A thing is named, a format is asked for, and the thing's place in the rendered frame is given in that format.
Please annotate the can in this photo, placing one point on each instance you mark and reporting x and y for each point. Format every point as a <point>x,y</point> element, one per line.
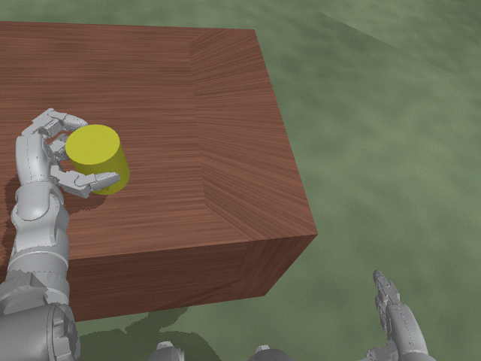
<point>95,149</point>

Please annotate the left robot hand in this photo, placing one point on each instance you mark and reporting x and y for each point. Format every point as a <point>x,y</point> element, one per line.
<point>38,161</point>

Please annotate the right robot hand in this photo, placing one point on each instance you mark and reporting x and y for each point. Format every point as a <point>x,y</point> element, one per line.
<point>397,320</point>

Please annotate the left robot arm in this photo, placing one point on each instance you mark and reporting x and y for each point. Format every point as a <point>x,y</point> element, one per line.
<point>36,323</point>

